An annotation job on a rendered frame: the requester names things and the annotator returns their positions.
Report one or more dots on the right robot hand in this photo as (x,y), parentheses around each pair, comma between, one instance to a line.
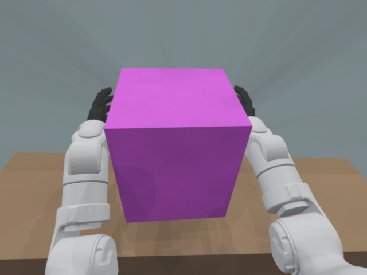
(245,100)

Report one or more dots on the robot right forearm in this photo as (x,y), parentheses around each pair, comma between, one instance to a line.
(284,193)

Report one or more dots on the left robot hand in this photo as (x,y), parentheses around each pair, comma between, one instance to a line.
(99,108)

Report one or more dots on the robot left forearm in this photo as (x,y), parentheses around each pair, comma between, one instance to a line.
(85,179)

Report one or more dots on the carton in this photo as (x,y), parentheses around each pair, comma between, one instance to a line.
(176,139)

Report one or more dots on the left robot upper arm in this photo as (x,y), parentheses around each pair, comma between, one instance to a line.
(84,255)

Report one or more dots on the right robot upper arm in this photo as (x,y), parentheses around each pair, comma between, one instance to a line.
(306,244)

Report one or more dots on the pedestal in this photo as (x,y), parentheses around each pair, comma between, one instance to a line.
(31,191)

